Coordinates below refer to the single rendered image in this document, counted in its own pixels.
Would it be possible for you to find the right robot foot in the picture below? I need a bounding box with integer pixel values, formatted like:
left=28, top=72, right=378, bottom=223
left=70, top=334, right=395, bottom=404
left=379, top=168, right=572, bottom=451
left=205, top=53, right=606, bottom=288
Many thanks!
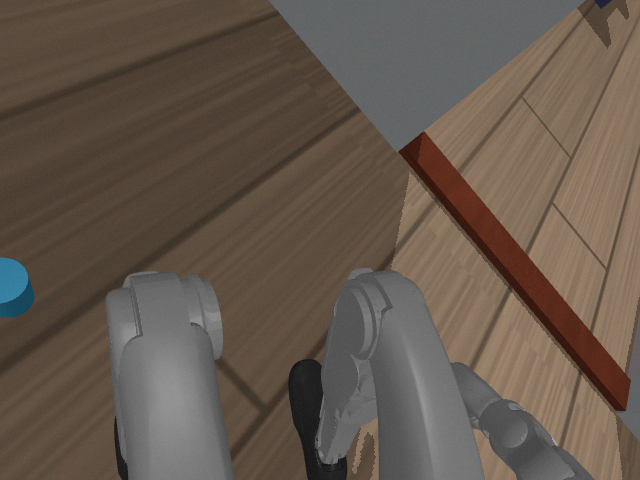
left=288, top=359, right=347, bottom=480

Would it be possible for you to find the right robot hand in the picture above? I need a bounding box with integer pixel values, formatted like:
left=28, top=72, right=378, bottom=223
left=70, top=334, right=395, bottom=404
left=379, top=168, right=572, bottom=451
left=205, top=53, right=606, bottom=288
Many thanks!
left=450, top=362, right=503, bottom=430

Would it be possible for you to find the can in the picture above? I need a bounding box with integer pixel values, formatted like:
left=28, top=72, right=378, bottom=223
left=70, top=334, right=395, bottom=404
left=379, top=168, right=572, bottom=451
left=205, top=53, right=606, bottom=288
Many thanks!
left=0, top=257, right=34, bottom=318

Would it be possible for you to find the right robot arm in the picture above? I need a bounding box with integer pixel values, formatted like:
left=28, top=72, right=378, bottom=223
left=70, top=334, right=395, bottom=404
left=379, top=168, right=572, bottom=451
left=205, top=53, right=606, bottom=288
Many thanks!
left=478, top=399, right=595, bottom=480

